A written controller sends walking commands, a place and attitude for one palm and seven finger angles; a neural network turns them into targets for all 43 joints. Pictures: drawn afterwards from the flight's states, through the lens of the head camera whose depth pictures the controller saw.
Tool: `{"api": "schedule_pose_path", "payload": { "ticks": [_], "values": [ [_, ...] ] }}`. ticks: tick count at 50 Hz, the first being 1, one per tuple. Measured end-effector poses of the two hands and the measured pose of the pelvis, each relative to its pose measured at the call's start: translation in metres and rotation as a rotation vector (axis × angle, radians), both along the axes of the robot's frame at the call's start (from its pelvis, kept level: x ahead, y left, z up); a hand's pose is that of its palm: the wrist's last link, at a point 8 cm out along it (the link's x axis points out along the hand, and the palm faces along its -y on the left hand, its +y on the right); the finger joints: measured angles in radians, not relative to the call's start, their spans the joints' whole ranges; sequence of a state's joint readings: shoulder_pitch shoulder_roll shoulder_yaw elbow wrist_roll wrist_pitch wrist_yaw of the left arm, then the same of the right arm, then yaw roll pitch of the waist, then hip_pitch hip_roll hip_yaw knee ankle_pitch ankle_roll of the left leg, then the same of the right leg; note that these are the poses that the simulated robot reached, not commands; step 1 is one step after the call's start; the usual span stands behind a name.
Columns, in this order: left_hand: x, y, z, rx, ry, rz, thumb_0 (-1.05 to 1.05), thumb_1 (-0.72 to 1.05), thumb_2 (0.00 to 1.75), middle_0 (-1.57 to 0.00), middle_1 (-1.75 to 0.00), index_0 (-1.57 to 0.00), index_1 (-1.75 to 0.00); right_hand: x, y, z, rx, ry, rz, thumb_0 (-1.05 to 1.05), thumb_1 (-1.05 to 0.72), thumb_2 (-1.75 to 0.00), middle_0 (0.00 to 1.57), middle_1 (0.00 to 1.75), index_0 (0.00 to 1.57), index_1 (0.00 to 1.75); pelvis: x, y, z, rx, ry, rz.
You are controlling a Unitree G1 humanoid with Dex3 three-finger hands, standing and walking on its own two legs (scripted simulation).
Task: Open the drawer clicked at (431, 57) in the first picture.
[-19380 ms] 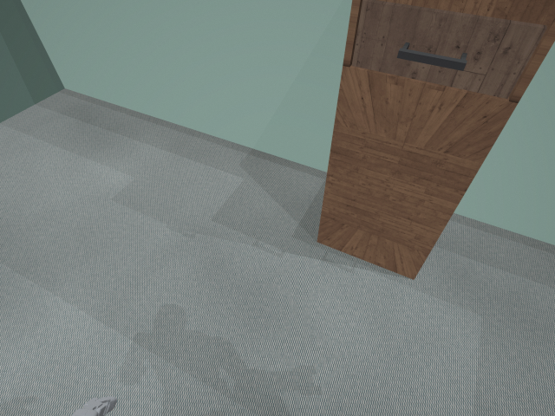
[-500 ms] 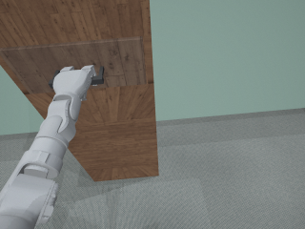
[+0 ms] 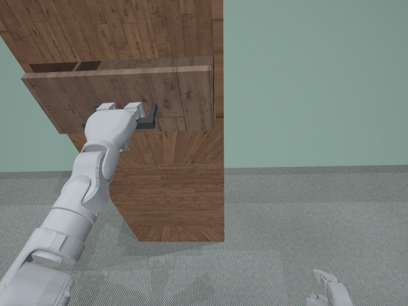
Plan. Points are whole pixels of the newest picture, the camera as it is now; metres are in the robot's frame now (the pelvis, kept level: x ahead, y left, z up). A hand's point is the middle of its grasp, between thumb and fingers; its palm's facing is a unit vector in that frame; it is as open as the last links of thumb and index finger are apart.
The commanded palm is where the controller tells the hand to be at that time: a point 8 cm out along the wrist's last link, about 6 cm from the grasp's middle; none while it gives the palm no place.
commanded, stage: pull the drawer open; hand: left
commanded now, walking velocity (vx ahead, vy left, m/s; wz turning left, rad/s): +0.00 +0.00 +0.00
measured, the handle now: (121, 116) +0.46 +0.20 +0.14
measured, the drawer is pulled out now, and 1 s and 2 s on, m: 0.05 0.16 0.30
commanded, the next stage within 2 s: open the thumb to release the handle in 1.86 s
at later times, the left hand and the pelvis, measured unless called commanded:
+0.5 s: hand (118, 147) +0.40 +0.20 +0.11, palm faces +0.04 -0.08 -1.00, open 5.2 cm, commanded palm +0.34 +0.21 +0.18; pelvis -0.02 +0.01 +0.00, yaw -2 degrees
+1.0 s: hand (104, 191) +0.29 +0.19 +0.12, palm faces +0.08 -0.14 -0.99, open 5.4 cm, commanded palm +0.24 +0.20 +0.18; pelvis -0.02 +0.01 +0.00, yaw -1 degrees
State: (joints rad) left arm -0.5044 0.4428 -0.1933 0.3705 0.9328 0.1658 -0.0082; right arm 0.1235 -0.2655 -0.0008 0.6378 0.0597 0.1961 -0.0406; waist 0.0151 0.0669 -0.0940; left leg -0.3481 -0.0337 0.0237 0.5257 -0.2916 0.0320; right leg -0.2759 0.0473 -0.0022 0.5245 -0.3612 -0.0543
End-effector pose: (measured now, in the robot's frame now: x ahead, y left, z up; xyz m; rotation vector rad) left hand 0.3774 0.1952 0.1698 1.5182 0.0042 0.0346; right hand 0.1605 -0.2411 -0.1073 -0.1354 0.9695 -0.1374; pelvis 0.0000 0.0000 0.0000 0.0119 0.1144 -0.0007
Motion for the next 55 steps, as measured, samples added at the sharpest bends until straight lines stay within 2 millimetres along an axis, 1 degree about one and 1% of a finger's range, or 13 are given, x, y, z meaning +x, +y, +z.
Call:
{"api": "schedule_pose_path", "payload": {
  "ticks": [3, 6, 9, 13, 20, 23, 25, 28, 31, 41, 45, 50, 55],
  "values": [
    [0.005, 0.004, 0.000, 0.011, 0.021, 0.019, -0.01, 0.79, 0.84, -0.34, -1.35, -0.39, -1.32, -0.002, 0.000, -0.002, -0.011, 0.016, 0.006, 0.01, -0.91, -0.90, 0.20, 0.30, 0.20, 0.30, -0.003, -0.003, 0.000, 0.000, 0.000, 0.007],
    [0.010, 0.010, 0.000, 0.018, 0.048, 0.038, -0.02, 0.80, 0.85, -0.36, -1.35, -0.40, -1.33, -0.010, -0.002, -0.004, -0.017, 0.027, -0.003, 0.01, -0.91, -0.90, 0.20, 0.30, 0.20, 0.30, -0.006, -0.004, -0.001, -0.001, 0.003, 0.012],
    [0.015, 0.012, 0.000, 0.019, 0.073, 0.040, -0.02, 0.82, 0.86, -0.38, -1.35, -0.41, -1.34, -0.023, -0.005, -0.008, -0.024, 0.049, -0.017, 0.01, -0.91, -0.90, 0.20, 0.30, 0.20, 0.30, -0.009, -0.005, -0.001, -0.001, 0.006, 0.016],
    [0.018, 0.011, 0.000, 0.018, 0.089, 0.011, -0.01, 0.83, 0.87, -0.39, -1.35, -0.41, -1.34, -0.046, -0.011, -0.013, -0.038, 0.094, -0.041, 0.01, -0.91, -0.90, 0.20, 0.30, 0.20, 0.30, -0.014, -0.004, -0.002, -0.003, 0.012, 0.017],
    [0.009, 0.011, -0.002, -0.009, 0.029, -0.034, 0.01, 0.82, 0.84, -0.38, -1.35, -0.42, -1.35, -0.086, -0.018, -0.018, -0.036, 0.155, -0.098, 0.01, -0.91, -0.90, 0.20, 0.30, 0.20, 0.30, -0.017, 0.000, -0.002, -0.004, 0.017, -0.006],
    [0.001, 0.011, -0.003, -0.020, -0.006, -0.041, 0.02, 0.81, 0.83, -0.36, -1.35, -0.42, -1.35, -0.093, -0.018, -0.018, -0.027, 0.159, -0.114, 0.01, -0.91, -0.90, 0.20, 0.30, 0.20, 0.30, -0.018, 0.003, -0.002, -0.005, 0.015, -0.019],
    [-0.005, 0.011, -0.003, -0.028, -0.028, -0.041, 0.02, 0.81, 0.82, -0.34, -1.35, -0.42, -1.35, -0.093, -0.016, -0.017, -0.018, 0.149, -0.121, 0.01, -0.91, -0.90, 0.20, 0.30, 0.20, 0.30, -0.017, 0.005, -0.002, -0.006, 0.011, -0.026],
    [-0.018, 0.010, -0.003, -0.042, -0.053, -0.038, 0.02, 0.80, 0.81, -0.33, -1.35, -0.42, -1.35, -0.086, -0.012, -0.014, -0.002, 0.116, -0.120, 0.01, -0.91, -0.90, 0.20, 0.30, 0.19, 0.30, -0.016, 0.009, -0.001, -0.007, 0.002, -0.035],
    [-0.031, 0.009, -0.004, -0.047, -0.066, -0.028, 0.02, 0.79, 0.81, -0.31, -1.35, -0.41, -1.33, -0.069, -0.005, -0.009, 0.015, 0.066, -0.104, 0.01, -0.91, -0.90, 0.20, 0.30, 0.19, 0.30, -0.015, 0.012, 0.000, -0.007, -0.011, -0.037],
    [-0.077, 0.006, -0.003, -0.065, -0.058, -0.006, 0.03, 0.79, 0.81, -0.30, -1.35, -0.40, -1.31, 0.009, 0.029, 0.018, 0.064, -0.137, 0.024, 0.01, -0.91, -0.90, 0.20, 0.30, 0.19, 0.30, -0.016, 0.018, 0.002, -0.005, -0.055, -0.027],
    [-0.094, 0.006, -0.002, -0.071, -0.057, -0.005, 0.03, 0.78, 0.81, -0.30, -1.35, -0.40, -1.31, 0.033, 0.043, 0.029, 0.078, -0.190, 0.083, 0.01, -0.91, -0.90, 0.20, 0.30, 0.19, 0.30, -0.016, 0.016, 0.003, -0.003, -0.071, -0.019],
    [-0.115, 0.005, -0.002, -0.085, -0.060, -0.004, 0.03, 0.78, 0.81, -0.30, -1.35, -0.40, -1.31, 0.048, 0.053, 0.038, 0.094, -0.228, 0.137, 0.01, -0.91, -0.90, 0.20, 0.30, 0.20, 0.30, -0.015, 0.012, 0.004, -0.002, -0.088, -0.014],
    [-0.136, 0.005, -0.002, -0.092, -0.057, -0.001, 0.03, 0.78, 0.81, -0.30, -1.35, -0.40, -1.31, 0.048, 0.054, 0.037, 0.108, -0.228, 0.164, 0.01, -0.91, -0.90, 0.20, 0.30, 0.20, 0.30, -0.015, 0.007, 0.004, -0.001, -0.100, -0.015]
  ]
}}
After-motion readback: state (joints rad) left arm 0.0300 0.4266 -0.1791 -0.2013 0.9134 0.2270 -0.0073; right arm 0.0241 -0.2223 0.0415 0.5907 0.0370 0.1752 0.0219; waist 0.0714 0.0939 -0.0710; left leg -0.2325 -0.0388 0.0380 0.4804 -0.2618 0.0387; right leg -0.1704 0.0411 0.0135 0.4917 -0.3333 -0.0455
